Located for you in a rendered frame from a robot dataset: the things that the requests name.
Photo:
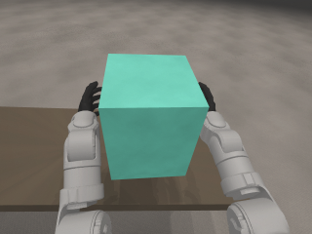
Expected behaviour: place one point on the left robot upper arm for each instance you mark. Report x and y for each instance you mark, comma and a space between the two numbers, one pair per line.
90, 222

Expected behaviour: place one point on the robot left hand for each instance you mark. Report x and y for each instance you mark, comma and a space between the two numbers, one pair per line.
88, 98

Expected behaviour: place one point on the table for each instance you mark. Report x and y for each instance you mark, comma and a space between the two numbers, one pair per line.
32, 175

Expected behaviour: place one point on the robot right forearm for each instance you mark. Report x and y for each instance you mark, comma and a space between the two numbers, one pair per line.
238, 178

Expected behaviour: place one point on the carton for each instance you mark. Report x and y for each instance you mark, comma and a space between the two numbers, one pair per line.
152, 111

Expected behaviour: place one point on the right robot upper arm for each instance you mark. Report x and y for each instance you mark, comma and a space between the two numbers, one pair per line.
256, 216

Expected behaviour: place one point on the robot right hand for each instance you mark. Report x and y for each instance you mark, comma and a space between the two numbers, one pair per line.
208, 96

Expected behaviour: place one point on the robot left forearm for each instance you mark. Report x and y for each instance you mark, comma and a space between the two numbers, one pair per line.
82, 185

